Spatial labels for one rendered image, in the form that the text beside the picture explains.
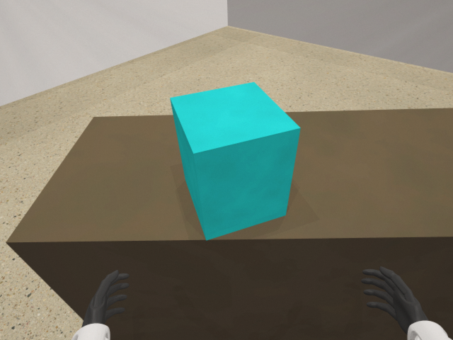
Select carton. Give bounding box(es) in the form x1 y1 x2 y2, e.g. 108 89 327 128
170 82 301 241

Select robot left hand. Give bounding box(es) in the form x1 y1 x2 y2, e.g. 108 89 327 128
82 270 130 327

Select robot right hand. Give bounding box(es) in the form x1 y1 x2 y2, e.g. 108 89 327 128
361 266 429 335

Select robot left forearm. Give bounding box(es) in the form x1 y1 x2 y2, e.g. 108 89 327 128
72 323 110 340

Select robot right forearm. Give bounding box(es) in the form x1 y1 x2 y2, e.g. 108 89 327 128
407 321 452 340

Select pedestal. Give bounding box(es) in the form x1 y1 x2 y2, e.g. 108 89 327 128
6 108 453 340

